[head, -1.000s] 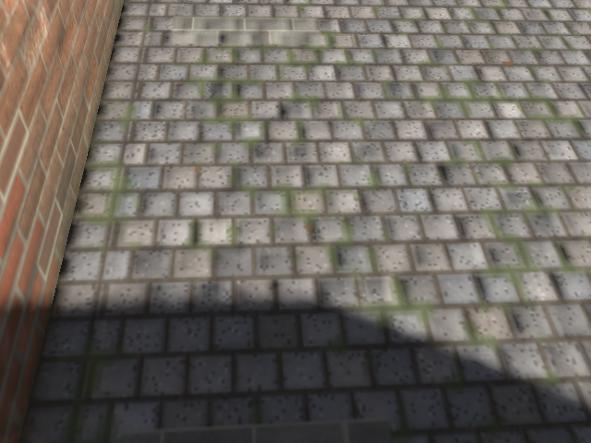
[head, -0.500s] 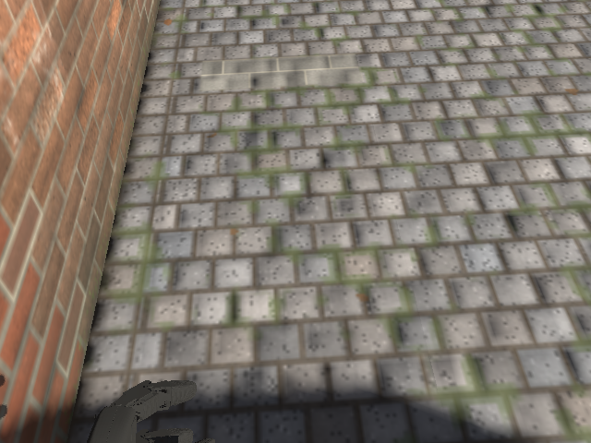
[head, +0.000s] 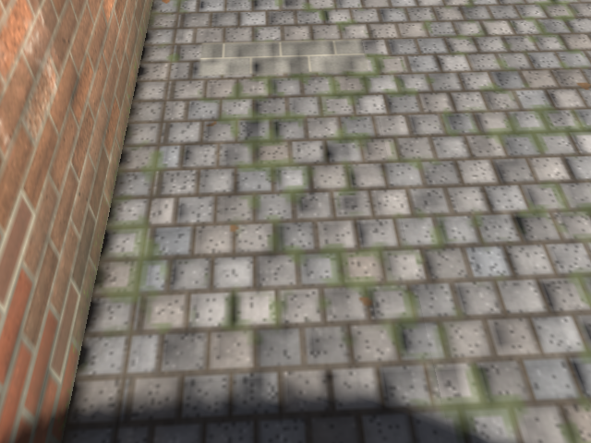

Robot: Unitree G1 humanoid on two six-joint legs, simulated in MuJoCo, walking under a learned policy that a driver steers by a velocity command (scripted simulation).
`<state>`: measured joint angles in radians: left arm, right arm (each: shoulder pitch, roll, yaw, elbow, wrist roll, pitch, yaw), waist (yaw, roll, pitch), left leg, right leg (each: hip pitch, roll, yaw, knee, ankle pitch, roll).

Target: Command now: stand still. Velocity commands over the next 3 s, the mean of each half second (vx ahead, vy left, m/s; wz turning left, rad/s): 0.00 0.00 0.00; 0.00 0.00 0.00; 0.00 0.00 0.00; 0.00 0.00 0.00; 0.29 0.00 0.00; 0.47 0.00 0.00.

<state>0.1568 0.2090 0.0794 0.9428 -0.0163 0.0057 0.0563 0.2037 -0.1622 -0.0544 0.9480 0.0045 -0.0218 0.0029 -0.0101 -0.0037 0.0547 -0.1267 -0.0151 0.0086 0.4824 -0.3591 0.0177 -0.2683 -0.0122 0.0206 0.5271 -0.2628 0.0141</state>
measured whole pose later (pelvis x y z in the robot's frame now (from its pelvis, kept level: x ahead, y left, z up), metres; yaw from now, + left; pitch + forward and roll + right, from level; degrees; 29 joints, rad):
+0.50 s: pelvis +0.00 -0.01 +0.00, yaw -1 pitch -1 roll +0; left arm 0.13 0.19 0.08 0.99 -0.01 0.02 0.06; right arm 0.24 -0.15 -0.04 1.05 0.01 -0.03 -0.01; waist -0.01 0.00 0.06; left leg -0.09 0.01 0.02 0.48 -0.37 0.00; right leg -0.24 0.01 0.02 0.53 -0.27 0.00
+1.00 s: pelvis -0.02 -0.02 +0.00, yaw -1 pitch -2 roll +0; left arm 0.18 0.18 0.08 1.02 -0.02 0.05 0.06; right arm 0.29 -0.13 -0.02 1.08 0.00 -0.04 -0.01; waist -0.01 -0.01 0.05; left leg -0.09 0.03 0.02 0.44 -0.32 -0.02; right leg -0.24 0.03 0.02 0.48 -0.21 -0.02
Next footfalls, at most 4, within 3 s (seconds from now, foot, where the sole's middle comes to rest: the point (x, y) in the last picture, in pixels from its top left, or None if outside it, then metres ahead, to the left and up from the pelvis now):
2.58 left None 0.27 0.15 -0.77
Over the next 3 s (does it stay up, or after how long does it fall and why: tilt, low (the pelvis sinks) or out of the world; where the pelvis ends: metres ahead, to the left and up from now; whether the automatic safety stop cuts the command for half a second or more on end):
stays up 0.35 0.04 0.01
